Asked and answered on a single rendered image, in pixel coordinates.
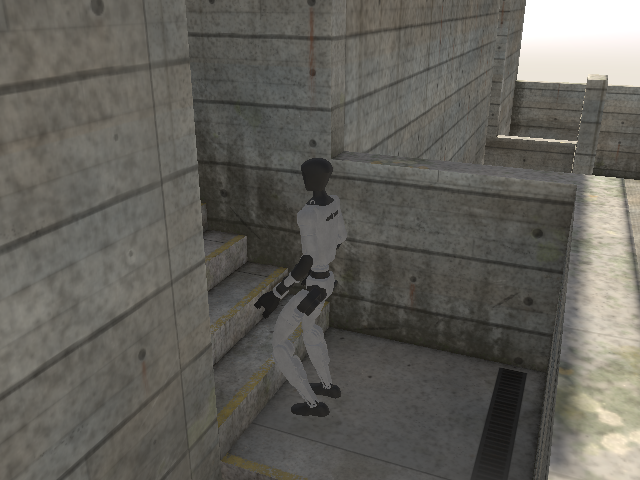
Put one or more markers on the robot foot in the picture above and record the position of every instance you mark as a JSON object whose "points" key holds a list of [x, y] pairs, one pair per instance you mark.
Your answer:
{"points": [[321, 410], [333, 392]]}

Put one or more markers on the robot left hand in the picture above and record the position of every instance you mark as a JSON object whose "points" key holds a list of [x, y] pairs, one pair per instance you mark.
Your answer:
{"points": [[269, 301]]}

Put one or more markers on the robot left foot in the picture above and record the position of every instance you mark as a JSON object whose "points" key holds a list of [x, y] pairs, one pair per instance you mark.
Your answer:
{"points": [[321, 410]]}

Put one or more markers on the robot right upper arm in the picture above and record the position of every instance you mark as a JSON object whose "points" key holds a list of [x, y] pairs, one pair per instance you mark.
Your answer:
{"points": [[342, 234]]}

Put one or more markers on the robot right foot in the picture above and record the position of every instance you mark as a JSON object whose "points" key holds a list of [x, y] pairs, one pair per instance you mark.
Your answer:
{"points": [[333, 392]]}

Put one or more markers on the robot left upper arm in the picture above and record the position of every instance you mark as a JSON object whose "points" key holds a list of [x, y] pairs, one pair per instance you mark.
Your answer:
{"points": [[307, 220]]}

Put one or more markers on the robot right hand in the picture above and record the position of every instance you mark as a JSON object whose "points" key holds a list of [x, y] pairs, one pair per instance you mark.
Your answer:
{"points": [[304, 281]]}

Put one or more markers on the robot left forearm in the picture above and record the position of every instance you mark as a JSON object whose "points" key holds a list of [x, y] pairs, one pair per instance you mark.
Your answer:
{"points": [[299, 272]]}

